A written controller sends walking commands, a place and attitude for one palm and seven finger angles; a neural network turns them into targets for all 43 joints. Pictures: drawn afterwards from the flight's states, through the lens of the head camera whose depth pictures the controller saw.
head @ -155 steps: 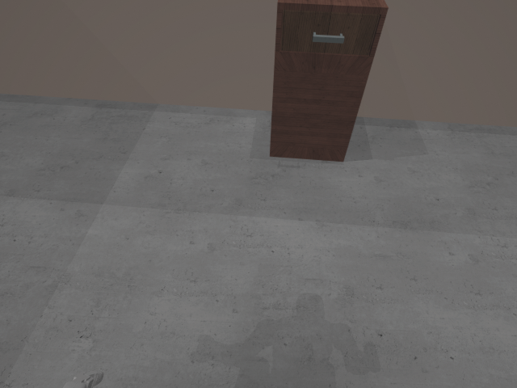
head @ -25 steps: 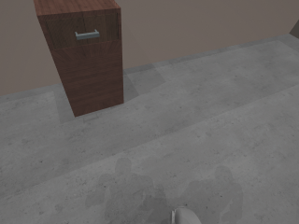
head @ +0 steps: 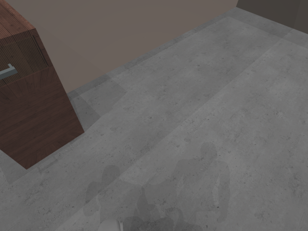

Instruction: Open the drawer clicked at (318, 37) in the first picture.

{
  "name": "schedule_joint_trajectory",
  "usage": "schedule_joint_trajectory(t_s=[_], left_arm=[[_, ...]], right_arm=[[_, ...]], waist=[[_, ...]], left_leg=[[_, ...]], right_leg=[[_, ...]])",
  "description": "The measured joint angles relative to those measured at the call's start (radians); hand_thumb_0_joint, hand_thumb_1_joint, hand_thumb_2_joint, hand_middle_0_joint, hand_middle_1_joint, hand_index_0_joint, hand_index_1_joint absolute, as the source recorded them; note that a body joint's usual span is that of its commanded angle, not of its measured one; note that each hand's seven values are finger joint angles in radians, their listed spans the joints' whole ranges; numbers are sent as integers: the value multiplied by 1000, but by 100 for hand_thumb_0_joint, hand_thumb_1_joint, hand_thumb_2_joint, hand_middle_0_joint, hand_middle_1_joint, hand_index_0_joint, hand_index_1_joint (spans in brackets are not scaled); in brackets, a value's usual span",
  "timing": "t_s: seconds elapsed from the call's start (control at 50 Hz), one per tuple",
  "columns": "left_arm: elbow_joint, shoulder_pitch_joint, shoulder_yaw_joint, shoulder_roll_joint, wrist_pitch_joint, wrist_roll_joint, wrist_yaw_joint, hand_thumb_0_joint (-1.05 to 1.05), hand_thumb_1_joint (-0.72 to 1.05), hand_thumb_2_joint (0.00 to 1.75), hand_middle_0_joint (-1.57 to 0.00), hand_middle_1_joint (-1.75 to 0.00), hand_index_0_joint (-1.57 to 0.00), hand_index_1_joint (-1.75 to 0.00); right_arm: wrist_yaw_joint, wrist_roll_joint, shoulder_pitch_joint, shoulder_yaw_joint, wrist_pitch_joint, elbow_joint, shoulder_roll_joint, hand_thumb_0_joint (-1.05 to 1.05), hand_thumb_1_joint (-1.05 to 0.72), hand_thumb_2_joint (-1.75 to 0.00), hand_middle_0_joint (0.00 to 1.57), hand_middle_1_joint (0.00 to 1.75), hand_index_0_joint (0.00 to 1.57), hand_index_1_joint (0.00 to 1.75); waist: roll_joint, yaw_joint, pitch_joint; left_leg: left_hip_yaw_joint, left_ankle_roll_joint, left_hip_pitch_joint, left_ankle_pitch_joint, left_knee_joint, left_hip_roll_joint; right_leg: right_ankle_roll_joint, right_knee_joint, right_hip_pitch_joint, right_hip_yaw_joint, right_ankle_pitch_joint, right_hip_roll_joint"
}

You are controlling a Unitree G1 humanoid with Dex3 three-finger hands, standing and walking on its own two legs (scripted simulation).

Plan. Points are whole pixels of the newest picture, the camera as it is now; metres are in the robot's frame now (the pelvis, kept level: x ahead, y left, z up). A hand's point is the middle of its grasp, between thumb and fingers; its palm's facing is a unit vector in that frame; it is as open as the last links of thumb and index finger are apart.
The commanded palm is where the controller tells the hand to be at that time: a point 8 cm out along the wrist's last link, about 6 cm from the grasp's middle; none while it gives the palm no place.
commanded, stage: walk to a spot facing it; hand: left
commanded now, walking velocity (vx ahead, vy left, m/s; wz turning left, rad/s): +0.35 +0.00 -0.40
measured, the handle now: out of the picture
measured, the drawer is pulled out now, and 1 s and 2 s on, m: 0.00 0.00 0.00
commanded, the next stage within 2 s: turn to face it in 0.54 s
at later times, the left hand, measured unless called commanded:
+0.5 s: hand (87, 182) +0.29 +0.22 -0.16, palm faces -0.21 -0.96 -0.16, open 7.4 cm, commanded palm none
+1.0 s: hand (120, 146) +0.42 +0.12 -0.16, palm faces -0.26 -0.95 -0.14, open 7.4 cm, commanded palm none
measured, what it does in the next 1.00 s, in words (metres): walks ahead: left foot, then right foot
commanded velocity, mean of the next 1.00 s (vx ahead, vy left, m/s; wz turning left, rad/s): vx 0.06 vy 0.00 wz -0.12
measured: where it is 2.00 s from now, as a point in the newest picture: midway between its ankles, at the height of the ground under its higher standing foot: outside the picture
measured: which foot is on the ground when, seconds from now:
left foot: up 0.00-0.16, down 0.18-0.62, up 0.64-1.00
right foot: down 0.00-0.18, up 0.20-0.62, down 0.64-1.00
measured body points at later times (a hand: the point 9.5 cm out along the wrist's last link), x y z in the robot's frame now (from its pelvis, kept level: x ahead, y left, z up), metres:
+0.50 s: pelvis +0.18 +0.05 +0.01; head +0.21 +0.06 +0.46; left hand +0.30 +0.27 -0.14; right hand +0.14 -0.19 -0.13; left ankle +0.16 +0.16 -0.73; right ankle +0.21 -0.10 -0.67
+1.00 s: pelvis +0.26 +0.01 +0.00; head +0.28 +0.01 +0.45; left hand +0.44 +0.17 -0.14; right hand +0.21 -0.22 -0.15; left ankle +0.29 +0.10 -0.71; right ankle +0.25 -0.10 -0.73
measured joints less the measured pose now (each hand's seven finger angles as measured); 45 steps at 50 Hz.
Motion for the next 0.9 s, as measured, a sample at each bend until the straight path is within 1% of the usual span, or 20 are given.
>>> schedule_joint_trajectory(t_s=[0.08, 0.16, 0.18, 0.2, 0.24, 0.28, 0.34, 0.4, 0.48, 0.56, 0.6, 0.62, 0.64, 0.66, 0.7, 0.74, 0.78, 0.82, 0.86, 0.9], left_arm=[[26, 55, 7, 29, 7, 10, -9, -1, 94, 90, -20, -30, -20, -30], [28, 109, 13, 48, 16, 9, -16, 0, 93, 90, -20, -30, -20, -30], [27, 126, 16, 52, 20, 7, -17, 0, 93, 90, -20, -30, -20, -30], [29, 137, 20, 59, 26, 3, -18, 0, 92, 90, -20, -30, -20, -30], [40, 149, 24, 63, 41, 4, -20, 0, 92, 90, -20, -30, -20, -30], [47, 147, 29, 64, 52, 10, -29, 1, 92, 90, -19, -30, -20, -30], [30, 127, 31, 58, 60, 13, -40, 1, 92, 90, -19, -30, -19, -30], [4, 97, 29, 41, 70, 12, -43, 1, 92, 90, -19, -30, -19, -30], [-23, 43, 25, 18, 84, 11, -44, 1, 92, 90, -19, -30, -19, -30], [-42, -15, 20, 5, 86, 12, -43, 1, 91, 90, -19, -30, -19, -30], [-55, -37, 15, 3, 78, 13, -43, 1, 91, 90, -19, -30, -19, -30], [-63, -44, 11, 6, 68, 14, -43, 1, 91, 90, -19, -30, -20, -30], [-72, -51, 7, 13, 52, 15, -40, 1, 91, 90, -19, -30, -20, -30], [-75, -65, 5, 12, 37, 11, -34, 1, 91, 90, -19, -30, -20, -30], [-77, -83, -3, 9, 26, 1, -18, 0, 91, 90, -19, -30, -20, -30], [-71, -86, -10, 1, 33, -2, 0, 0, 91, 90, -20, -30, -20, -30], [-56, -84, -20, -7, 39, 1, 11, 0, 91, 90, -20, -30, -20, -30], [-38, -84, -32, -16, 41, 4, 15, 0, 91, 90, -20, -30, -20, -30], [-29, -86, -41, -27, 43, 5, 15, 1, 91, 90, -20, -30, -20, -30], [-28, -88, -47, -40, 43, 5, 13, 1, 91, 90, -20, -30, -20, -30]], right_arm=[[5, -3, -95, -13, -13, -57, -30, 1, -94, -90, 20, 30, 20, 30], [14, -1, -144, -12, -30, -86, -63, 1, -94, -90, 20, 30, 20, 30], [13, -2, -149, -9, -38, -93, -70, 1, -93, -90, 20, 30, 20, 30], [11, -7, -159, -7, -47, -96, -68, 1, -93, -90, 20, 30, 20, 30], [9, -12, -165, 3, -56, -107, -65, 1, -93, -90, 20, 30, 20, 30], [5, -11, -152, 11, -60, -111, -52, 0, -92, -90, 20, 30, 20, 30], [-4, -5, -117, 20, -59, -91, -31, 0, -92, -90, 20, 30, 20, 30], [-15, 1, -80, 15, -51, -61, -18, 0, -92, -90, 21, 30, 20, 30], [-15, 1, -40, 2, -31, -25, -31, 0, -94, -90, 21, 30, 20, 30], [-10, -3, -8, -13, -9, -3, -45, 0, -93, -90, 21, 30, 20, 30], [-8, -2, 10, -22, 2, 2, -54, 0, -92, -90, 21, 30, 20, 30], [-6, 0, 24, -25, 7, 3, -59, 0, -92, -90, 21, 30, 20, 30], [-2, 4, 36, -27, 15, 2, -61, 1, -92, -90, 21, 30, 20, 30], [-2, 9, 30, -27, 26, 5, -68, 1, -92, -90, 21, 30, 20, 30], [-12, 15, 4, -25, 47, 9, -79, 1, -92, -90, 20, 30, 20, 30], [-18, 12, -21, -21, 56, 10, -83, 1, -92, -90, 20, 30, 20, 30], [-19, 6, -39, -14, 57, 5, -79, 1, -92, -90, 20, 30, 19, 30], [-17, 6, -42, -6, 53, 0, -69, 1, -92, -90, 20, 30, 19, 30], [-12, 8, -34, 2, 51, -1, -53, 1, -92, -90, 20, 30, 19, 30], [-6, 10, -28, 8, 55, 5, -36, 1, -92, -90, 20, 30, 19, 30]], waist=[[5, 38, -30], [-4, 84, -48], [-8, 92, -53], [-24, 98, -52], [-35, 104, -53], [-41, 100, -53], [-47, 100, -46], [-41, 94, -34], [-33, 74, -6], [-23, 43, 27], [-9, 30, 40], [-3, 27, 42], [-3, 25, 42], [7, 26, 53], [21, 21, 72], [31, 17, 66], [38, 7, 45], [40, -4, 19], [37, -8, -4], [29, -3, -20]], left_leg=[[1, -2, -17, 67, -270, -14], [29, 2, 79, 108, -497, -62], [41, 11, 116, 130, -552, -74], [59, 36, 125, 141, -538, -82], [97, 68, 150, 102, -505, -75], [128, 76, 201, 82, -538, -70], [170, 69, 282, 95, -627, -67], [206, 67, 343, 95, -688, -60], [254, 52, 394, 67, -708, -48], [303, 25, 422, 4, -658, -25], [324, 4, 426, -46, -598, -2], [326, -5, 415, -78, -539, 16], [312, -7, 376, -102, -437, 34], [250, -11, 313, -149, -292, 41], [106, -10, 192, -194, -43, 1], [32, -4, 107, -143, 77, -30], [-1, 0, 56, -78, 74, -46], [-12, 5, 42, -39, -12, -58], [-9, 8, 54, -28, -113, -67], [3, 9, 75, -37, -192, -77]], right_leg=[[23, -21, 45, 43, -29, -9], [56, 16, 88, 81, -100, -25], [64, 48, 89, 94, -129, -30], [59, 122, 69, 108, -161, -39], [54, 366, -17, 105, -230, -43], [57, 559, -105, 74, -197, -62], [79, 662, -208, 36, -106, -104], [101, 635, -272, 16, -54, -133], [115, 482, -291, -8, -13, -152], [105, 290, -243, -36, -10, -139], [89, 198, -192, -52, -6, -120], [78, 136, -153, -61, 29, -108], [31, 109, -133, -62, 61, -102], [2, 148, -147, -60, 34, -92], [-13, 183, -144, -54, -20, -82], [-2, 146, -112, -48, -22, -71], [5, 90, -78, -50, -1, -64], [3, 40, -45, -60, 12, -64], [5, 7, -15, -78, 16, -70], [10, -9, 9, -99, 12, -77]])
